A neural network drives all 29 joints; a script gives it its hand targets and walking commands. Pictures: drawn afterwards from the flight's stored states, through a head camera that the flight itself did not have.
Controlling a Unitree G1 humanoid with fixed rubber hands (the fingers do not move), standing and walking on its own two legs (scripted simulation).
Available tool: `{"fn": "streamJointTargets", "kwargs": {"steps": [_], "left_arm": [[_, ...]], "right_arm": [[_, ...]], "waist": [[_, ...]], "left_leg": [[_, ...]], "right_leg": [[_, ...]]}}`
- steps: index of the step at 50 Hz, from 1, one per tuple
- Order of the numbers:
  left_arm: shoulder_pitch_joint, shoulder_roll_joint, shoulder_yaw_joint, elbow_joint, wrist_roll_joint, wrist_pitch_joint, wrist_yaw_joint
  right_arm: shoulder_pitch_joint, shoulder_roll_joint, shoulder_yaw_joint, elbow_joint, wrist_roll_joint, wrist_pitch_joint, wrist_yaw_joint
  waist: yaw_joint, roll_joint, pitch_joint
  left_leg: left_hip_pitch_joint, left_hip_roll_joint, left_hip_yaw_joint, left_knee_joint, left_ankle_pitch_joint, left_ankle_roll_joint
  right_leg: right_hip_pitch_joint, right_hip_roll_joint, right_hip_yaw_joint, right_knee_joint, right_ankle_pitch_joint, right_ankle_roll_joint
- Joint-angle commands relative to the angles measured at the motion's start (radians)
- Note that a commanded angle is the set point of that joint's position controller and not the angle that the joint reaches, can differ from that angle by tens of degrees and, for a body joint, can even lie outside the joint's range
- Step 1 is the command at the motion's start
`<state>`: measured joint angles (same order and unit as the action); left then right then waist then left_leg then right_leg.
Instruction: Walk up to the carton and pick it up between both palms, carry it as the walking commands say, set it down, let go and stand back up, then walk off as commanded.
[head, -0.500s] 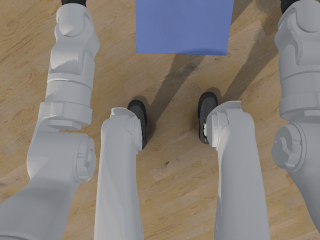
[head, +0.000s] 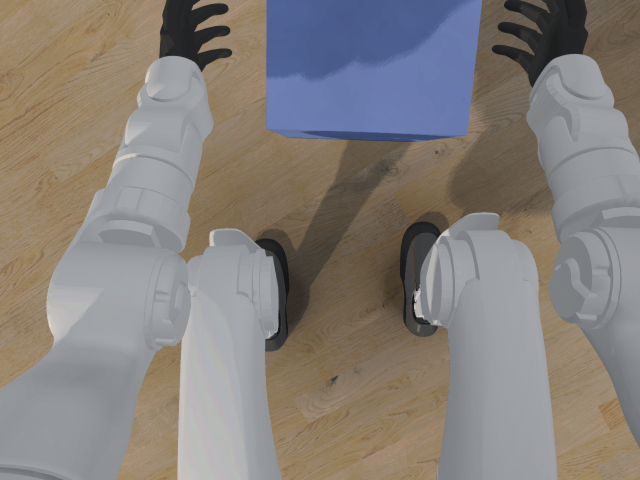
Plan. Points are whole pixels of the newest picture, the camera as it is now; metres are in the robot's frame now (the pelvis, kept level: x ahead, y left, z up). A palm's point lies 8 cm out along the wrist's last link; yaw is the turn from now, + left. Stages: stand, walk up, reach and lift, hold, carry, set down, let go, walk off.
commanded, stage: reach and lift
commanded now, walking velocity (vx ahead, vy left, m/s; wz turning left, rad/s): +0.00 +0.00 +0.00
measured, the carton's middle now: (361, 57) +0.52 -0.04 -0.31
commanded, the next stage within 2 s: none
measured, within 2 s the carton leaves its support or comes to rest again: leaves its support in 1.78 s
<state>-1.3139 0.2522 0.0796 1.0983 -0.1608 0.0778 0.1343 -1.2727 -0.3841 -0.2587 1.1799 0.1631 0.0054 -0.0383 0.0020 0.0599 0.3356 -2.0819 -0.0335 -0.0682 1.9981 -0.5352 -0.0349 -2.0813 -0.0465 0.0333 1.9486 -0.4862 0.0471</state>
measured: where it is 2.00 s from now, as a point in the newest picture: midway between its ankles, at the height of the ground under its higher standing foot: (344, 305)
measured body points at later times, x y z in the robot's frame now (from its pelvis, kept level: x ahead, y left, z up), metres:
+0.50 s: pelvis +0.00 +0.00 -0.04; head +0.36 -0.01 +0.21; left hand +0.53 +0.14 -0.23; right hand +0.53 -0.21 -0.23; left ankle +0.12 +0.13 -0.40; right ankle +0.14 -0.15 -0.40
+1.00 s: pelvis +0.00 +0.00 -0.04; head +0.36 -0.01 +0.22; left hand +0.53 +0.11 -0.23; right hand +0.52 -0.20 -0.24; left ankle +0.12 +0.13 -0.40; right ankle +0.14 -0.15 -0.40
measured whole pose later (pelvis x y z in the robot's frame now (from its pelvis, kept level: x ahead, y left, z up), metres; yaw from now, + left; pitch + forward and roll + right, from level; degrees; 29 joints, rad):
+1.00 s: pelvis +0.00 +0.00 -0.04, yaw +0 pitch +33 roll -2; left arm -1.40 0.20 -0.03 1.17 -0.24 0.00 0.18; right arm -1.38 -0.38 -0.06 1.24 0.29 -0.04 -0.08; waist 0.00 0.06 0.39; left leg -2.17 -0.04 -0.08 2.15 -0.56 -0.05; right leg -2.17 -0.04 0.04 2.10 -0.51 0.05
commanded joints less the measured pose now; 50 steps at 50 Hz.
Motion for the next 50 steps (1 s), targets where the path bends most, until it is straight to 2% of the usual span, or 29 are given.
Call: {"fn": "streamJointTargets", "kwargs": {"steps": [1,3,4,6,7,9,10,11,12,15,18,22,23,26,28,30,31,32,34,37,39,40,41,43,44,46,48,49,50], "left_arm": [[-0.384,0.122,-0.02,-0.179,0.003,-0.073,0.01],[-0.343,0.147,-0.011,-0.151,-0.002,-0.082,0.029],[-0.358,0.156,-0.032,-0.183,-0.021,-0.087,0.035],[-0.397,0.152,-0.088,-0.288,-0.076,-0.097,0.046],[-0.379,0.179,-0.081,-0.355,-0.084,-0.109,0.049],[-0.329,0.134,-0.105,-0.32,-0.123,-0.107,0.041],[-0.289,0.053,-0.14,-0.21,-0.17,-0.089,0.027],[-0.224,-0.018,-0.186,-0.158,-0.19,-0.077,0.008],[-0.223,-0.041,-0.205,-0.152,-0.195,-0.064,0.003],[-0.192,0.012,-0.176,-0.104,-0.165,-0.044,-0.009],[-0.307,0.162,-0.066,-0.169,-0.084,-0.082,0.021],[-0.237,0.131,-0.018,0.0,-0.048,-0.082,0.03],[-0.272,0.127,-0.029,-0.026,-0.049,-0.083,0.023],[-0.332,0.144,-0.034,-0.086,-0.03,-0.087,0.028],[-0.331,0.15,-0.007,0.015,-0.021,-0.079,0.029],[-0.359,0.1,-0.06,-0.05,-0.054,-0.088,0.021],[-0.373,0.09,-0.064,-0.076,-0.072,-0.087,0.024],[-0.39,0.055,-0.117,-0.1,-0.094,-0.095,0.024],[-0.381,0.04,-0.134,-0.117,-0.1,-0.106,0.02],[-0.41,-0.002,-0.189,-0.176,-0.139,-0.116,0.028],[-0.386,-0.031,-0.189,-0.139,-0.132,-0.115,0.03],[-0.374,0.009,-0.133,-0.135,-0.091,-0.123,0.035],[-0.367,-0.032,-0.17,-0.133,-0.114,-0.118,0.033],[-0.323,-0.035,-0.139,-0.057,-0.089,-0.112,0.032],[-0.328,-0.036,-0.122,-0.035,-0.071,-0.105,0.03],[-0.293,-0.031,-0.069,0.038,-0.026,-0.097,0.027],[-0.311,-0.006,-0.036,-0.039,0.044,-0.115,0.043],[-0.29,-0.004,-0.018,0.003,0.069,-0.109,0.04],[-0.318,-0.008,-0.029,-0.042,0.053,-0.114,0.046]], "right_arm": [[-0.383,-0.15,0.039,-0.109,-0.016,-0.061,0.01],[-0.34,-0.186,0.053,-0.079,0.011,-0.069,0.001],[-0.387,-0.184,0.089,-0.162,0.043,-0.078,-0.007],[-0.428,-0.222,0.1,-0.298,0.062,-0.1,-0.03],[-0.402,-0.202,0.142,-0.361,0.115,-0.105,-0.035],[-0.315,-0.11,0.201,-0.288,0.2,-0.085,-0.022],[-0.261,-0.062,0.277,-0.176,0.221,-0.068,-0.006],[-0.217,-0.023,0.295,-0.157,0.23,-0.057,0.011],[-0.25,-0.009,0.332,-0.172,0.262,-0.04,0.026],[-0.272,-0.068,0.285,-0.163,0.199,-0.022,0.029],[-0.325,-0.122,0.197,-0.16,0.181,-0.042,-0.003],[-0.248,-0.108,0.112,0.054,0.098,-0.037,-0.013],[-0.225,-0.113,0.09,0.09,0.067,-0.034,-0.013],[-0.318,-0.165,0.041,-0.003,0.038,-0.055,-0.029],[-0.341,-0.161,0.056,0.058,0.032,-0.053,-0.032],[-0.357,-0.162,0.065,-0.009,0.043,-0.075,-0.033],[-0.384,-0.155,0.096,-0.038,0.035,-0.081,-0.036],[-0.415,-0.13,0.121,-0.092,0.068,-0.091,-0.036],[-0.374,-0.05,0.191,-0.046,0.109,-0.085,-0.028],[-0.432,0.019,0.292,-0.158,0.184,-0.096,-0.028],[-0.393,0.038,0.293,-0.083,0.179,-0.091,-0.026],[-0.424,0.026,0.278,-0.129,0.188,-0.093,-0.029],[-0.435,0.056,0.305,-0.175,0.206,-0.094,-0.024],[-0.386,0.045,0.278,-0.07,0.162,-0.086,-0.025],[-0.396,0.039,0.276,-0.024,0.156,-0.072,-0.02],[-0.39,0.047,0.256,-0.032,0.118,-0.063,-0.028],[-0.347,0.06,0.197,0.012,0.072,-0.063,-0.028],[-0.354,0.059,0.199,0.04,0.067,-0.057,-0.028],[-0.352,0.076,0.174,0.017,0.039,-0.06,-0.034]], "waist": [[-0.112,-0.026,-1.155],[-0.102,-0.003,-1.226],[-0.075,-0.022,-1.326],[-0.128,-0.033,-1.562],[-0.094,-0.04,-1.697],[-0.068,-0.038,-1.725],[-0.07,-0.066,-1.653],[-0.1,-0.064,-1.574],[-0.078,-0.049,-1.578],[-0.089,-0.079,-1.385],[-0.044,-0.037,-1.339],[-0.084,-0.034,-1.085],[-0.121,-0.021,-1.064],[-0.135,0.037,-1.044],[-0.104,0.017,-0.981],[-0.132,0.057,-1.071],[-0.141,0.003,-1.104],[-0.136,0.029,-1.141],[-0.098,0.025,-1.148],[-0.084,-0.028,-1.296],[-0.093,-0.032,-1.263],[-0.044,-0.036,-1.257],[-0.059,-0.036,-1.291],[-0.09,-0.068,-1.215],[-0.053,-0.042,-1.148],[-0.062,-0.08,-1.065],[-0.058,-0.063,-1.077],[-0.02,-0.033,-1.047],[-0.064,-0.043,-1.062]], "left_leg": [[0.462,-0.025,0.038,-0.117,0.243,-0.019],[0.528,-0.02,0.054,-0.063,0.307,-0.027],[0.551,-0.025,0.053,-0.045,0.368,-0.024],[0.67,-0.026,0.051,-0.009,0.477,-0.015],[0.736,-0.028,0.073,0.02,0.581,-0.012],[0.829,-0.026,0.086,0.025,0.597,0.007],[0.791,-0.021,0.072,0.021,0.593,0.008],[0.772,-0.019,0.069,0.008,0.55,0.013],[0.757,-0.008,0.08,0.017,0.504,0.018],[0.58,-0.001,0.086,-0.005,0.345,0.008],[0.531,-0.003,0.088,-0.009,0.307,-0.007],[0.426,-0.01,0.068,-0.045,0.176,-0.014],[0.423,-0.011,0.063,-0.054,0.157,-0.022],[0.426,-0.005,0.045,-0.063,0.15,-0.021],[0.363,-0.007,0.055,-0.067,0.085,-0.019],[0.442,-0.016,0.047,-0.058,0.153,-0.028],[0.434,-0.026,0.05,-0.045,0.18,-0.025],[0.47,-0.028,0.046,-0.057,0.206,-0.021],[0.478,-0.027,0.06,-0.052,0.234,-0.02],[0.544,-0.032,0.065,-0.032,0.322,-0.008],[0.529,-0.032,0.07,-0.041,0.29,-0.01],[0.503,-0.032,0.082,-0.038,0.293,-0.003],[0.55,-0.032,0.079,-0.033,0.319,-0.005],[0.496,-0.038,0.083,-0.045,0.247,-0.009],[0.44,-0.035,0.09,-0.057,0.212,-0.011],[0.371,-0.034,0.091,-0.065,0.151,-0.008],[0.401,-0.051,0.093,-0.072,0.15,-0.013],[0.38,-0.052,0.103,-0.079,0.132,-0.017],[0.413,-0.052,0.09,-0.072,0.152,-0.015]], "right_leg": [[0.289,0.049,-0.108,-0.004,0.19,-0.013],[0.306,0.042,-0.097,0.021,0.227,-0.013],[0.371,0.041,-0.098,0.042,0.296,-0.006],[0.499,0.036,-0.112,0.07,0.419,-0.01],[0.59,0.039,-0.101,0.081,0.527,-0.005],[0.595,0.043,-0.11,0.072,0.51,-0.005],[0.548,0.037,-0.11,0.073,0.5,-0.007],[0.485,0.039,-0.123,0.063,0.447,-0.008],[0.48,0.033,-0.109,0.057,0.407,-0.013],[0.424,0.044,-0.116,0.06,0.282,-0.006],[0.393,0.055,-0.099,0.076,0.264,0.0],[0.231,0.057,-0.091,0.038,0.129,-0.019],[0.2,0.054,-0.096,0.029,0.107,-0.021],[0.168,0.06,-0.089,0.024,0.099,-0.031],[0.165,0.056,-0.083,0.012,0.044,-0.031],[0.198,0.056,-0.088,0.018,0.099,-0.035],[0.245,0.051,-0.088,0.019,0.135,-0.033],[0.255,0.048,-0.093,0.027,0.165,-0.03],[0.275,0.055,-0.084,0.022,0.185,-0.029],[0.381,0.061,-0.09,0.039,0.282,-0.015],[0.359,0.061,-0.093,0.034,0.255,-0.017],[0.391,0.07,-0.082,0.037,0.271,-0.015],[0.388,0.072,-0.088,0.038,0.286,-0.01],[0.347,0.077,-0.107,0.03,0.215,-0.005],[0.325,0.074,-0.088,0.019,0.181,-0.014],[0.306,0.083,-0.092,0.001,0.141,-0.006],[0.279,0.093,-0.094,0.006,0.133,-0.007],[0.263,0.099,-0.086,-0.001,0.113,-0.011],[0.274,0.103,-0.09,0.004,0.126,-0.01]]}}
